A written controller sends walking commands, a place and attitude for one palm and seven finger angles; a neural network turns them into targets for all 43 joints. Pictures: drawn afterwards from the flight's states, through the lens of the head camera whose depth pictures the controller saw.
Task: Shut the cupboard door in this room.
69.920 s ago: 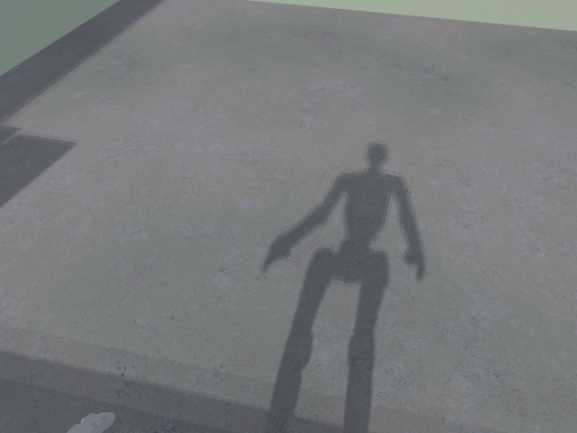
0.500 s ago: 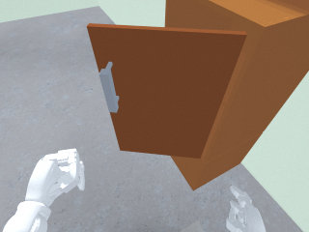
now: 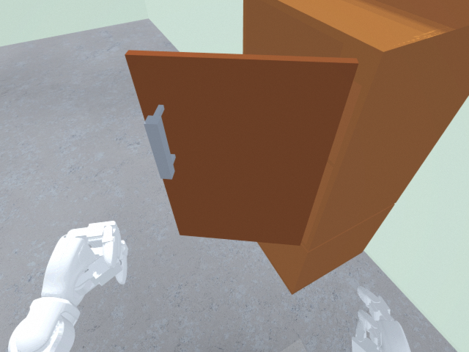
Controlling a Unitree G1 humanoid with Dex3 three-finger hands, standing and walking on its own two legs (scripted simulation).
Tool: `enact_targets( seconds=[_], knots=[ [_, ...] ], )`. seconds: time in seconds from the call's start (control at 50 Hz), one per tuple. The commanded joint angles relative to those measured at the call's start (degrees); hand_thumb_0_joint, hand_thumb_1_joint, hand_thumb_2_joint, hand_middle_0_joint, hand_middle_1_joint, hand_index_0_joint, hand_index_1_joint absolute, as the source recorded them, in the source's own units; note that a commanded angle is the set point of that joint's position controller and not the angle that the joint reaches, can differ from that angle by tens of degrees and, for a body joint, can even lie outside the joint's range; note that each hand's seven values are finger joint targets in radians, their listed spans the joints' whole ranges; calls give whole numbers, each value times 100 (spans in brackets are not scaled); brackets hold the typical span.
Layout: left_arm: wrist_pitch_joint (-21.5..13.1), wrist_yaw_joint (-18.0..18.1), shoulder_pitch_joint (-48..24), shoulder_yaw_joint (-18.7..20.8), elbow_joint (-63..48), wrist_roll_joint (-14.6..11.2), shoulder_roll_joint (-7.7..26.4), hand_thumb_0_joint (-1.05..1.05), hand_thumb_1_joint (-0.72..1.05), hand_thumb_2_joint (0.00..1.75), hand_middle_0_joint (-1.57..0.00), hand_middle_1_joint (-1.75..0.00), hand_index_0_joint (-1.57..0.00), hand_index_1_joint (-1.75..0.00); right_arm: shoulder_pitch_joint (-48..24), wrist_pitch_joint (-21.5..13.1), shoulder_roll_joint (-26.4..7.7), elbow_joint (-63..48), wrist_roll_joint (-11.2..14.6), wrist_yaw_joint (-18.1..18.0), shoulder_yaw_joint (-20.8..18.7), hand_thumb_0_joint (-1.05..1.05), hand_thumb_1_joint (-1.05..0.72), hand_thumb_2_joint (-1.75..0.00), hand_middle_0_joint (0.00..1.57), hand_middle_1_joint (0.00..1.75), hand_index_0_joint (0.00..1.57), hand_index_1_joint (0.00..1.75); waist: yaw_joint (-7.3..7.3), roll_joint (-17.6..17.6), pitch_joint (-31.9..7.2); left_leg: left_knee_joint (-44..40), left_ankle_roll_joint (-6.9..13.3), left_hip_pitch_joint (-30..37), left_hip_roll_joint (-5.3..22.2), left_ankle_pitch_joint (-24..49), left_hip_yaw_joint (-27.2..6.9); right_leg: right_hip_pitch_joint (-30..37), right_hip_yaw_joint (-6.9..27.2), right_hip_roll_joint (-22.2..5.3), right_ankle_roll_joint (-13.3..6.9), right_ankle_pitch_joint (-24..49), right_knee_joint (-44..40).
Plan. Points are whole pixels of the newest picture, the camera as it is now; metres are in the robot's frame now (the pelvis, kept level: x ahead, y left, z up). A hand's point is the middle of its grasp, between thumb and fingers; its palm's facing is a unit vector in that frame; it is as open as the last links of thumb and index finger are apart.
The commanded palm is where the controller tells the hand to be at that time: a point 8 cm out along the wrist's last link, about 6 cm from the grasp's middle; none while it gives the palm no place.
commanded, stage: raise the hand and make a fist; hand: left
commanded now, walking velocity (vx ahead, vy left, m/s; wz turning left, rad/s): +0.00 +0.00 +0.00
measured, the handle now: (163, 142) +0.49 +0.18 +0.09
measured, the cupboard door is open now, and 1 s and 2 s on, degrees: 56 56 54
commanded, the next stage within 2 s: bring the fist close to the handle in 0.04 s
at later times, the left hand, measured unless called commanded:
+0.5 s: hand (133, 234) +0.27 +0.18 +0.09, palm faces -0.06 -1.00 -0.05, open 3.1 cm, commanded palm +0.26 +0.23 +0.10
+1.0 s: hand (157, 198) +0.34 +0.16 +0.10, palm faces -0.05 -1.00 -0.04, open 3.1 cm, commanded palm +0.33 +0.21 +0.10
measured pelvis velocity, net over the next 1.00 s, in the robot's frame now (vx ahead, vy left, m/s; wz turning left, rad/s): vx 0.00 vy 0.01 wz -0.02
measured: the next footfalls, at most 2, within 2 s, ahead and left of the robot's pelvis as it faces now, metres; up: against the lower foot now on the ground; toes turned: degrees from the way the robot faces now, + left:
none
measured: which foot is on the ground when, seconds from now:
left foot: down 0.00-1.00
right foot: down 0.00-1.00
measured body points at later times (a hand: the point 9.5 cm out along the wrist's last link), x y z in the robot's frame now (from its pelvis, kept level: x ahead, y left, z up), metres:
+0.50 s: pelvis +0.00 +0.00 +0.00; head +0.01 -0.01 +0.45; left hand +0.27 +0.23 +0.10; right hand +0.16 -0.23 -0.08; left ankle +0.00 +0.11 -0.71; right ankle +0.00 -0.11 -0.71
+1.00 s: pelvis +0.00 +0.01 +0.00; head +0.03 +0.00 +0.45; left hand +0.34 +0.21 +0.10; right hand +0.14 -0.24 -0.09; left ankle +0.00 +0.11 -0.71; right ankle +0.00 -0.11 -0.71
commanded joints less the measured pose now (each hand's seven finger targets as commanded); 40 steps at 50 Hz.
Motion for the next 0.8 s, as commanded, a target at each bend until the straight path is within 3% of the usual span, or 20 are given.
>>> enact_targets(
  seconds=[0.0, 0.12, 0.16, 0.22, 0.28, 0.36, 0.38, 0.42, 0.46, 0.5, 0.56, 0.6, 0.62, 0.64, 0.68, 0.74, 0.78],
  knots=[
    [-387, -8, -670, 461, -1127, -111, 797, 0, 90, 90, -130, -150, -130, -150, -497, -318, -601, -926, 6, -32, -261, 0, -90, -90, 20, 30, 20, 30, -60, -168, -643, -711, 83, 187, -22, 1150, -8, 502, 144, -56, 39, 1098, -756],
    [-358, -30, -672, 517, -1126, -149, 831, 0, 90, 90, -130, -150, -130, -150, -522, -320, -604, -933, -3, -46, -258, 0, -90, -90, 20, 30, 20, 30, -46, -210, -691, -702, 85, 199, -25, 1170, -19, 529, 137, -52, 47, 1136, -745],
    [-393, 2, -932, 542, -1156, -132, 908, 0, 90, 90, -130, -150, -130, -150, -544, -306, -626, -886, -20, -61, -248, 0, -90, -90, 20, 30, 20, 30, -75, -125, -631, -667, 91, 184, -20, 1158, -28, 492, 175, -61, 39, 1097, -747],
    [-414, 8, -1267, 373, -1079, -108, 739, 0, 90, 90, -130, -150, -130, -150, -519, -303, -618, -853, -7, -59, -247, 0, -90, -90, 20, 30, 20, 30, -127, -34, -737, -689, 86, 293, -19, 1171, -38, 395, 102, -40, 35, 1102, -694],
    [-342, 33, -1713, 320, -680, -43, 784, 0, 90, 90, -130, -150, -130, -150, -511, -266, -647, -764, -6, -81, -237, 0, -90, -90, 20, 30, 20, 30, -207, -185, -568, -707, 94, 198, -11, 971, -55, 288, 150, -48, 46, 837, -771],
    [-252, 57, -2260, 442, -373, 4, 988, 0, 90, 90, -130, -150, -130, -150, -541, -193, -675, -727, -1, -121, -240, 0, -90, -90, 20, 30, 20, 30, -150, -182, -709, -760, 88, 254, -2, 966, -83, 371, 158, -58, 19, 770, -777],
    [-233, 55, -2354, 273, -363, 15, 788, 0, 90, 90, -130, -150, -130, -150, -552, -186, -634, -767, 2, -104, -231, 0, -90, -90, 20, 30, 20, 30, -151, -85, -834, -792, 87, 353, -14, 1065, -62, 409, 137, -55, 14, 901, -741],
    [-217, 103, -2439, 250, -443, 13, 742, 0, 90, 90, -130, -150, -130, -150, -551, -194, -617, -787, -7, -87, -247, 0, -90, -90, 20, 30, 20, 30, -99, 61, -1123, -794, 63, 528, -9, 1326, -65, 518, 89, -61, 0, 1214, -654],
    [-160, 196, -2315, 383, -126, 56, 852, 0, 90, 90, -130, -150, -130, -150, -509, -146, -646, -753, -26, -66, -232, 0, -90, -90, 20, 30, 20, 30, -58, -187, -1002, -827, 50, 424, 10, 1422, -79, 573, 50, -51, -6, 1302, -655],
    [-143, 247, -2616, 268, -2, 82, 716, 0, 90, 90, -130, -150, -130, -150, -510, -98, -632, -747, -17, -32, -238, 0, -90, -90, 20, 30, 20, 30, -116, -252, -883, -849, 40, 381, 11, 1346, -52, 479, 52, -49, 11, 1265, -674],
    [-122, 334, -2577, 529, 264, 147, 955, 0, 90, 90, -130, -150, -130, -150, -499, -9, -666, -741, -35, -9, -268, 0, -90, -90, 20, 30, 20, 30, -39, -373, -916, -854, 40, 345, 19, 1414, -7, 597, 80, -60, -2, 1333, -693],
    [-153, 331, -3066, 324, 231, 161, 778, 0, 90, 90, -130, -150, -130, -150, -510, 41, -638, -745, -27, 14, -254, 0, -90, -90, 20, 30, 20, 30, -121, -231, -979, -864, 33, 399, 5, 1426, 11, 560, 92, -59, 1, 1375, -670],
    [-195, 348, -3164, 419, 211, 169, 892, 0, 90, 90, -130, -150, -130, -150, -516, 55, -643, -736, -26, 13, -275, 0, -90, -90, 20, 30, 20, 30, -98, -108, -1060, -856, 20, 454, 12, 1444, 14, 566, 99, -53, -11, 1372, -651],
    [-230, 358, -3198, 353, 169, 172, 799, 0, 90, 90, -130, -150, -130, -150, -521, 58, -625, -755, -24, 15, -278, 0, -90, -90, 20, 30, 20, 30, -107, -92, -1111, -854, 25, 537, 16, 1519, 25, 563, 88, -45, -13, 1446, -649],
    [-264, 376, -3414, 165, 197, 214, 663, 0, 90, 90, -130, -150, -130, -150, -470, 77, -618, -714, -36, 26, -275, 0, -90, -90, 20, 30, 20, 30, -164, -88, -1226, -831, 35, 618, 27, 1673, 24, 594, 98, -43, -9, 1608, -631],
    [-262, 428, -3909, 79, 484, 253, 647, 0, 90, 90, -130, -150, -130, -150, -406, 110, -646, -599, -18, 15, -293, 0, -90, -90, 20, 30, 20, 30, -274, -144, -1047, -836, 14, 620, 50, 1490, -24, 378, 72, -23, -5, 1417, -655],
    [-246, 466, -3868, 137, 689, 300, 708, 0, 90, 90, -130, -150, -130, -150, -386, 170, -665, -590, -31, 23, -296, 0, -90, -90, 20, 30, 20, 30, -225, -237, -1087, -870, 27, 574, 46, 1517, -20, 465, 89, -32, -13, 1442, -662]
  ],
)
